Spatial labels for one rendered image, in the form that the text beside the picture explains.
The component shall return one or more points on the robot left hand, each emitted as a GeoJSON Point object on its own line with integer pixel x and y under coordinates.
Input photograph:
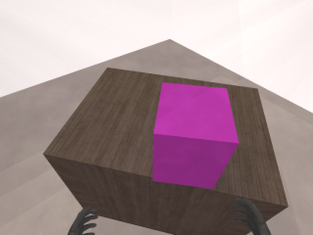
{"type": "Point", "coordinates": [78, 226]}

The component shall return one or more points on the carton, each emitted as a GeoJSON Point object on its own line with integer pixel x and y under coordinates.
{"type": "Point", "coordinates": [195, 135]}

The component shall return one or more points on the pedestal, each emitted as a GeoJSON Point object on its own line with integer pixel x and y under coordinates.
{"type": "Point", "coordinates": [104, 154]}

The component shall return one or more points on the robot right hand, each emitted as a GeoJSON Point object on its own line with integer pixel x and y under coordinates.
{"type": "Point", "coordinates": [255, 221]}

